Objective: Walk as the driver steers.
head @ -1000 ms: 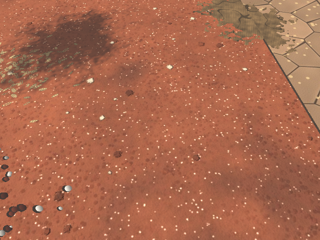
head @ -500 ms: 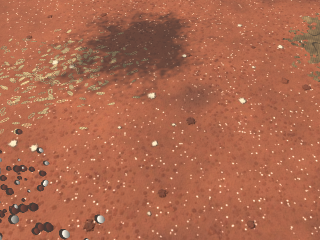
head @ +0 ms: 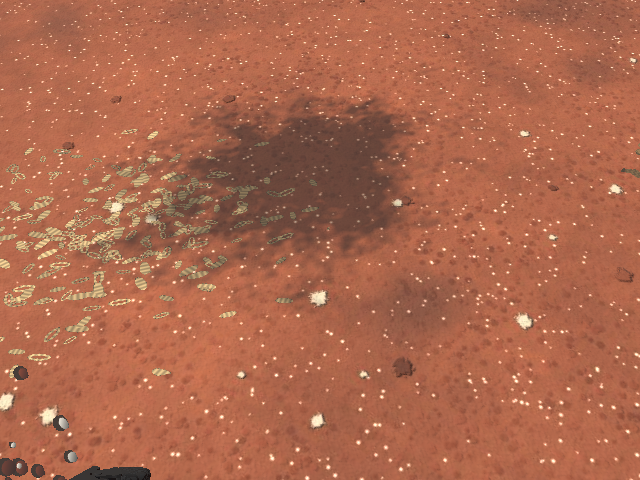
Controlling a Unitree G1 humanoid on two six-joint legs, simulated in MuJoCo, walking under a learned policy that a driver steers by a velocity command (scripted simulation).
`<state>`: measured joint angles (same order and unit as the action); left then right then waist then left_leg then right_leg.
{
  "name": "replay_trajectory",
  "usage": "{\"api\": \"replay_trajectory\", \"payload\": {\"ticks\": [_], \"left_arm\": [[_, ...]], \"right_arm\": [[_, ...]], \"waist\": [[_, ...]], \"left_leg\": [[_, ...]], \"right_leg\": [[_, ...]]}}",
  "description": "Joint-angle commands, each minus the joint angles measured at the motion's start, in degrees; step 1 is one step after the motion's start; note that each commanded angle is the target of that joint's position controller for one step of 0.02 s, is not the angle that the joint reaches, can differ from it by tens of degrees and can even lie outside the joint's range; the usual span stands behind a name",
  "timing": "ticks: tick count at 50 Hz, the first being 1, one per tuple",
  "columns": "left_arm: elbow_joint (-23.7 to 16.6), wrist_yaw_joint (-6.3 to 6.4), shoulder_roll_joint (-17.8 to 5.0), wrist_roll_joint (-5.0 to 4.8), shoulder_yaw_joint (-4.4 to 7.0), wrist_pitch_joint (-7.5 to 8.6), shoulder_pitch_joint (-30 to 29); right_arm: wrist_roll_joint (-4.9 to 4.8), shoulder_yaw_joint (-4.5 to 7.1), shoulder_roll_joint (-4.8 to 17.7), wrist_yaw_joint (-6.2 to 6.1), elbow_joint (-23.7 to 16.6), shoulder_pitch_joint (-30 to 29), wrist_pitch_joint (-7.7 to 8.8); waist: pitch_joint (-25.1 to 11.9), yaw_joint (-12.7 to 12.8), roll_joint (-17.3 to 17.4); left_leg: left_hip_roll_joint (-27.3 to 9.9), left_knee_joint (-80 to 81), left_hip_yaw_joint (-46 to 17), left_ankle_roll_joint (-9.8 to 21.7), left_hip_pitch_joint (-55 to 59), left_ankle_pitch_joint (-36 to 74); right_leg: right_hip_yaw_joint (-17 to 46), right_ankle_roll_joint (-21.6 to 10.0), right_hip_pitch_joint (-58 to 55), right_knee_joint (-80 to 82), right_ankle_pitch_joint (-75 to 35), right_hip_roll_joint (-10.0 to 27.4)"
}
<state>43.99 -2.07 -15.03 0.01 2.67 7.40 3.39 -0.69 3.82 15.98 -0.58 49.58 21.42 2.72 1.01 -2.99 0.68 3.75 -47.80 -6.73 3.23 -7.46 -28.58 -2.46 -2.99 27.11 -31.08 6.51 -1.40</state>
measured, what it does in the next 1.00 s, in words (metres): walks ahead: left foot, then right foot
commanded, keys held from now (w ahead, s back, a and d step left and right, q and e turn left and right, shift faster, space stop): w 0.44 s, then w+e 0.24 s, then w+q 0.32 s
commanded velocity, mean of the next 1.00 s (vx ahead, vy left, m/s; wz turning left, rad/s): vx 0.50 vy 0.00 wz -0.01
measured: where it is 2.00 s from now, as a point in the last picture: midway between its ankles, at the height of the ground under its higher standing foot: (256, 240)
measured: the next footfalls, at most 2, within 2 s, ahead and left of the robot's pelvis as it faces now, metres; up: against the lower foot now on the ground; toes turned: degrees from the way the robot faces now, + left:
left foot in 0.48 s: +0.43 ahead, +0.15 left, +0.00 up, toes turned +2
right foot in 1.00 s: +0.71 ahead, -0.12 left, +0.00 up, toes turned -2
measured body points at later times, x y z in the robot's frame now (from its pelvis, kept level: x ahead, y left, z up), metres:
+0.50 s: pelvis +0.27 +0.04 +0.00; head +0.31 +0.05 +0.45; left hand +0.25 +0.32 -0.14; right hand +0.50 -0.20 -0.07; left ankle +0.39 +0.14 -0.73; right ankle +0.11 -0.10 -0.71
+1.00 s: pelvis +0.54 +0.01 +0.00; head +0.57 +0.01 +0.45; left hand +0.78 +0.22 -0.08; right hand +0.48 -0.26 -0.13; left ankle +0.39 +0.14 -0.72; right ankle +0.67 -0.12 -0.72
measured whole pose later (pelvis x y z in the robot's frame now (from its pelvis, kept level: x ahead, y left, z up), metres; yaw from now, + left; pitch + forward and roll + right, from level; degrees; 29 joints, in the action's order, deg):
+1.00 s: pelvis +0.54 +0.01 +0.00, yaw -2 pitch +2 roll +2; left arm 43.1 -2.4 -13.6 -0.8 2.1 5.2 0.0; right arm -1.4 3.9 14.6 -0.4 54.9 24.9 3.1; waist 1.1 -5.2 -2.0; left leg -0.1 -19.2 3.3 -0.6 2.4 -23.6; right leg 0.5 -1.9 28.5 -27.7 2.1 2.6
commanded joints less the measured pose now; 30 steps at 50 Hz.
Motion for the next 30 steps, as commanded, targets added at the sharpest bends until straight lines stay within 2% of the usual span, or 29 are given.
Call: {"api": "replay_trajectory", "payload": {"ticks": [1, 2, 3, 4, 6, 7, 10, 14, 17, 20, 21, 22, 23, 24, 25, 26, 27, 28, 29, 30], "left_arm": [[1.29, 0.36, -7.93, -0.98, 2.5, -0.59, 16.56], [0.44, 0.47, -7.6, -0.3, 2.19, -0.93, 12.6], [0.2, 0.31, -6.36, 0.19, 1.72, -1.03, 10.41], [0.25, 0.35, -6.31, 0.78, 1.52, -0.86, 9.65], [0.88, 0.23, -5.84, 0.21, 1.42, -0.57, 9.86], [1.29, 0.36, -6.56, 0.06, 1.59, -0.46, 10.15], [2.27, 1.13, -8.71, -0.2, 2.21, -0.89, 11.74], [3.76, 1.62, -9.42, -0.86, 2.3, -1.58, 14.79], [5.43, 1.67, -9.81, -1.22, 2.38, -2.24, 18.07], [6.41, 2.0, -10.57, -1.44, 2.73, -3.17, 18.67], [6.51, 2.16, -11.04, -1.45, 2.9, -3.46, 18.27], [6.39, 2.3, -11.59, -1.49, 3.04, -3.72, 17.19], [6.31, 2.35, -10.92, -1.53, 2.74, -3.97, 16.73], [5.41, 2.39, -8.72, -0.78, 1.76, -3.91, 16.46], [4.08, 2.14, -2.74, -0.35, -0.12, -2.92, 22.21], [4.96, 1.91, -4.16, -1.02, 0.03, -1.86, 22.17], [3.81, 1.71, -9.16, -2.68, 1.58, -1.52, 17.58], [2.81, 1.79, -9.21, -2.82, 1.66, -1.59, 14.15], [2.62, 2.03, -8.62, -2.11, 1.86, -2.02, 12.63], [3.08, 2.26, -8.02, -1.77, 2.27, -2.92, 13.7]], "right_arm": [[-1.44, 0.92, 8.0, 0.59, -5.82, -1.6, 2.58], [-1.06, 0.74, 7.47, 0.44, -6.67, -5.06, 2.83], [-0.02, 1.0, 6.84, 0.32, -6.98, -6.95, 2.77], [0.02, 1.14, 6.11, 0.37, -7.02, -5.36, 2.48], [-0.06, 0.91, 4.39, 0.33, -6.41, -3.54, 1.72], [0.03, 0.74, 3.7, 0.22, -6.62, -4.27, 1.44], [0.56, 0.23, 2.76, 0.17, -8.55, -10.05, 1.34], [0.25, -0.4, 1.59, 0.83, -10.09, -17.2, 1.95], [-0.26, -0.52, 1.9, 1.58, -11.76, -22.09, 2.29], [-0.4, -0.28, 3.16, 2.5, -13.15, -23.9, 2.78], [-0.36, -0.03, 3.88, 2.67, -13.0, -22.74, 2.92], [-0.23, 0.51, 4.95, 2.67, -12.27, -19.66, 3.05], [0.07, 1.65, 6.84, 2.35, -10.27, -12.97, 3.12], [0.66, 2.98, 10.15, 1.74, -7.98, -2.87, 3.14], [1.64, 4.38, 15.9, 1.32, -7.02, 3.67, 2.72], [1.04, 3.31, 12.16, 1.41, -6.68, 5.29, 2.41], [0.73, 2.24, 9.1, 1.32, -6.75, 1.9, 2.43], [0.61, 1.63, 7.45, 1.26, -7.23, -2.34, 2.48], [0.81, 1.08, 5.56, 1.47, -7.21, -6.09, 2.7], [1.09, 0.68, 4.09, 1.61, -7.21, -8.56, 3.23]], "waist": [[-10.95, 8.8, -8.25], [-6.37, 7.2, -3.03], [-2.67, 5.86, -1.06], [-2.91, 3.89, -4.08], [-2.85, 2.75, -5.26], [-2.33, 2.56, -5.05], [-0.82, 3.68, -3.93], [0.42, 6.18, -4.08], [1.76, 7.9, -4.35], [2.31, 7.1, -5.07], [1.61, 6.06, -5.5], [-0.19, 3.91, -5.95], [-4.23, 0.35, -5.09], [-11.66, -3.87, -2.77], [-20.42, -3.24, 9.76], [-24.24, -4.11, 13.51], [-15.01, -3.98, 8.77], [-9.22, -2.28, 6.19], [-4.99, -0.45, 4.34], [-3.0, 1.6, 5.75]], "left_leg": [[-3.53, -27.69, -2.36, -0.07, -36.4, 0.87], [-6.43, -25.07, 0.09, -0.24, -34.7, 5.88], [-8.02, -21.52, 1.09, -0.5, -33.3, 8.63], [-9.52, -19.68, 1.02, -0.83, -30.1, 10.25], [-10.52, -15.64, 1.94, -1.73, -27.7, 10.91], [-10.91, -13.49, 2.61, -2.22, -28.13, 11.82], [-11.53, -3.76, 3.64, -3.66, -30.92, 20.21], [-9.45, 9.93, 5.61, -3.66, -27.62, 31.73], [-8.28, 14.68, 6.05, -3.17, -27.63, 32.66], [-7.59, 17.88, 5.71, -1.22, -27.84, 27.53], [-7.04, 18.69, 6.07, -0.46, -25.67, 25.57], [-5.71, 19.81, 7.3, 0.51, -20.6, 24.32], [-4.26, 21.47, 8.48, 1.95, -10.09, 25.0], [-9.12, 19.06, 3.86, 4.67, 6.39, 26.92], [-24.26, 20.32, -19.23, 12.49, 29.67, 20.49], [-28.15, 27.95, -33.25, 14.43, 30.8, 13.84], [-26.18, 29.48, -25.73, 11.51, 23.56, 9.9], [-24.11, 31.18, -17.99, 9.55, 15.16, 11.16], [-21.79, 33.83, -12.68, 8.5, 7.71, 13.57], [-19.86, 36.12, -7.96, 7.45, 2.68, 16.36]], "right_leg": [[34.92, -12.05, -41.31, 13.69, 13.23, 21.12], [28.83, -10.75, -33.01, 15.08, 7.47, 19.0], [24.51, -10.21, -26.72, 16.87, 1.49, 16.72], [22.3, -10.6, -23.25, 17.96, -2.41, 16.03], [18.05, -11.04, -20.19, 20.29, -6.18, 14.35], [16.31, -11.18, -19.14, 21.3, -7.48, 14.09], [12.22, -10.91, -18.95, 23.33, -10.92, 13.49], [7.03, -8.53, -19.4, 23.57, -10.28, 11.05], [7.56, -8.39, -23.13, 22.22, -8.75, 12.94], [8.75, -7.38, -28.45, 19.07, -11.51, 15.79], [8.86, -6.81, -29.56, 17.4, -14.38, 16.28], [8.06, -6.02, -29.78, 13.78, -21.57, 15.78], [6.58, -4.75, -27.67, 5.78, -28.55, 13.32], [4.85, -2.88, -19.13, -7.54, -22.94, 10.32], [0.83, 1.42, 4.39, -30.41, 0.89, 1.4], [8.73, 1.41, 12.33, -39.7, 27.1, -0.6], [10.42, 0.79, 16.93, -43.58, 24.27, 2.5], [8.68, 0.52, 16.67, -41.85, 18.99, 5.41], [8.04, 0.81, 14.71, -38.7, 14.9, 7.22], [8.46, 1.02, 11.43, -36.25, 11.78, 8.84]]}}
Keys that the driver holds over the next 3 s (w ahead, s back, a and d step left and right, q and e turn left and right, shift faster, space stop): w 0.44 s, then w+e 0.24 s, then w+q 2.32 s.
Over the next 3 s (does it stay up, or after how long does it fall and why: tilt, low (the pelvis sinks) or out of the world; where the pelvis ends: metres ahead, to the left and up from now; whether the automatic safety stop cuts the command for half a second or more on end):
stays up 1.44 0.55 0.01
